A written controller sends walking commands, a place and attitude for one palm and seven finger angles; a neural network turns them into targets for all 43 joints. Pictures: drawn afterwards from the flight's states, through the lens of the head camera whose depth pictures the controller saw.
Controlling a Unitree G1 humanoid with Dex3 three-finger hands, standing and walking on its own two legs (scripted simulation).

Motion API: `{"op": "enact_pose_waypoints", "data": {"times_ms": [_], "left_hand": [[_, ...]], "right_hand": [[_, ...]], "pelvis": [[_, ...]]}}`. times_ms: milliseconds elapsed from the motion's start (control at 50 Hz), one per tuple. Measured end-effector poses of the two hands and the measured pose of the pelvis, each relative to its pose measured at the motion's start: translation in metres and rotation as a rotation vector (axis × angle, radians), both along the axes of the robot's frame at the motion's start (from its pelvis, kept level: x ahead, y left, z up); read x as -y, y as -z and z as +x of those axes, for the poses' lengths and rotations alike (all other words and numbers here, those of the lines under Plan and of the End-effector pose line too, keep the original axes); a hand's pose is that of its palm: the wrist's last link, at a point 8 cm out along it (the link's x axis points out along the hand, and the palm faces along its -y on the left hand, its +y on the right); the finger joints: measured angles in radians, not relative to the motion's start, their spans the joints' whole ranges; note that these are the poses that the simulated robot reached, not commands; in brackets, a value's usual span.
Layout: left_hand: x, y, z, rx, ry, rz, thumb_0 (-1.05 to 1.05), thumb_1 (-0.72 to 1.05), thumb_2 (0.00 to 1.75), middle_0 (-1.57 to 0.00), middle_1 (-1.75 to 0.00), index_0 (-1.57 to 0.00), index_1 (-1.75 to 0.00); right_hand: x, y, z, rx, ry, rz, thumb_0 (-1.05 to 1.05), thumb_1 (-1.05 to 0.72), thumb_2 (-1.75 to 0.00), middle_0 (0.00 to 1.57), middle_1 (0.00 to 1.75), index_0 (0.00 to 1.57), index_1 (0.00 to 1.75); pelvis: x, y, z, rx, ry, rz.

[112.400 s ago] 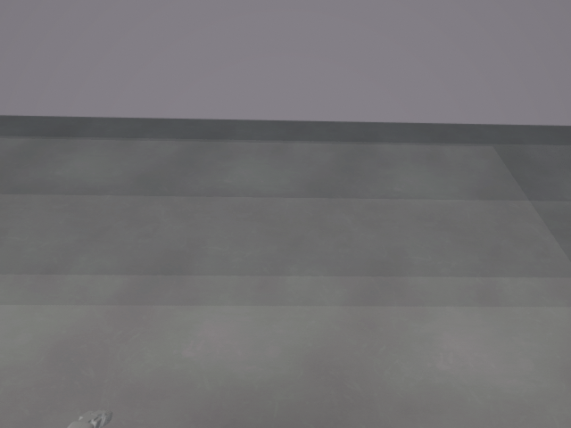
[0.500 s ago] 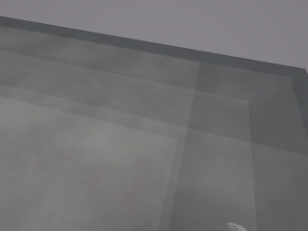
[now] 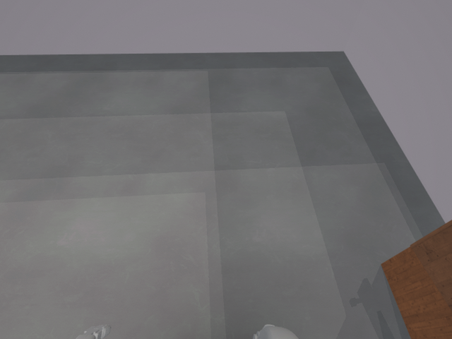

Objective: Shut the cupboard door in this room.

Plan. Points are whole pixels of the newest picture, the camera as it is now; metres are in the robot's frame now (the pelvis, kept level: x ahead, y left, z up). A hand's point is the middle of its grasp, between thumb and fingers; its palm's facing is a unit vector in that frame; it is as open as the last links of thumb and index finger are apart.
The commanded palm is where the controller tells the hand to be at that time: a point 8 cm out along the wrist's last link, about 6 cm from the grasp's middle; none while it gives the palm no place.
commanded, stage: turn to face it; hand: left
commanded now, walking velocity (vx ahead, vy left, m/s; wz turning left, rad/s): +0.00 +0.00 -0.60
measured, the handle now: out of the picture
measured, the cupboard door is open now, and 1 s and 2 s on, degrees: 9 9 9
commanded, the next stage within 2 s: none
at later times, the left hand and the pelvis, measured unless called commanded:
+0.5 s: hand (149, 324) +0.16 +0.16 -0.18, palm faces -0.24 -0.95 -0.19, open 7.4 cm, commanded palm none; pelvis +0.03 +0.00 -0.01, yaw -17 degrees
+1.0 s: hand (185, 283) +0.24 +0.10 -0.16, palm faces -0.54 -0.79 -0.29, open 7.4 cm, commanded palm none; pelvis +0.04 -0.02 -0.01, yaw -35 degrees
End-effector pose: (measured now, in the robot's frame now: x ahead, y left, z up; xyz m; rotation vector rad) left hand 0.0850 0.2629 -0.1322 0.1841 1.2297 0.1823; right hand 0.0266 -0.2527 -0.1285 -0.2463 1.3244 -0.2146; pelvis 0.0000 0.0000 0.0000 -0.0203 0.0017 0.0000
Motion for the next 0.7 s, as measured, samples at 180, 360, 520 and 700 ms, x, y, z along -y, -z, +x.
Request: {"op": "enact_pose_waypoints", "data": {"times_ms": [180,360,520,700], "left_hand": [[0.032,-0.019,0.077,0.14,0.19,0.09,0.0,0.91,0.9,-0.19,-0.29,-0.2,-0.3],[0.061,-0.013,0.076,0.067,0.269,0.018,0.0,0.9,0.9,-0.2,-0.3,-0.2,-0.3],[0.047,0.017,0.084,-0.005,0.299,-0.048,0.01,0.9,0.9,-0.2,-0.3,-0.21,-0.3],[0.05,0.006,0.123,-0.03,0.411,-0.037,0.01,0.9,0.9,-0.2,-0.3,-0.2,-0.3]], "right_hand": [[0.035,0.026,-0.03,-0.028,0.152,0.038,0.0,-0.9,-0.9,0.2,0.3,0.2,0.3],[0.032,0.005,0.006,0.117,0.197,0.044,0.0,-0.91,-0.9,0.19,0.3,0.2,0.3],[0.011,-0.006,0.024,0.201,0.234,-0.02,0.0,-0.9,-0.9,0.2,0.3,0.2,0.3],[-0.004,-0.013,-0.022,0.11,0.334,-0.023,0.0,-0.9,-0.9,0.2,0.3,0.21,0.3]], "pelvis": [[0.023,0.012,0.003,0.001,0.107,0.015],[0.02,0.0,0.01,-0.017,0.207,0.037],[-0.004,0.01,0.026,-0.038,0.304,0.02],[-0.005,-0.002,0.034,-0.026,0.417,-0.012]]}}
